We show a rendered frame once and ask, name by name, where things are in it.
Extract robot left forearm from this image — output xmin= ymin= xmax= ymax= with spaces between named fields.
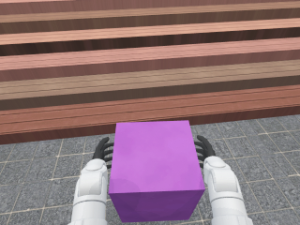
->
xmin=68 ymin=158 xmax=108 ymax=225

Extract right robot hand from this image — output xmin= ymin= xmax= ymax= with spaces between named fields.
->
xmin=194 ymin=135 xmax=216 ymax=168

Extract robot right forearm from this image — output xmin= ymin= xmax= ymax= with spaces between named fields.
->
xmin=203 ymin=156 xmax=253 ymax=225

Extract left robot hand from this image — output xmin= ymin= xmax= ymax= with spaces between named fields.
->
xmin=92 ymin=137 xmax=114 ymax=170

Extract carton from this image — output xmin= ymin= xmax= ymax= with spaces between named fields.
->
xmin=108 ymin=120 xmax=205 ymax=223

